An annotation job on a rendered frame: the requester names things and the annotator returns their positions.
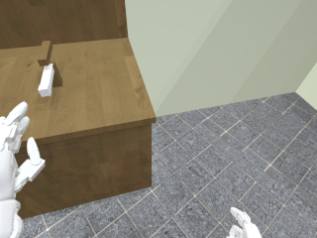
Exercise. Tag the right robot hand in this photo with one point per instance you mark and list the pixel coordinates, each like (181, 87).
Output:
(249, 230)

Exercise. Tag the tap lever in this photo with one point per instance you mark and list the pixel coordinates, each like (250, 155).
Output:
(45, 88)

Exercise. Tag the left robot hand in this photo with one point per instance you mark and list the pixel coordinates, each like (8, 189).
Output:
(12, 129)

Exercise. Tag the left robot forearm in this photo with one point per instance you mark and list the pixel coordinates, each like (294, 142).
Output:
(11, 224)

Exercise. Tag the counter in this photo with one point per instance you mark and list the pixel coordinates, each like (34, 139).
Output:
(95, 129)

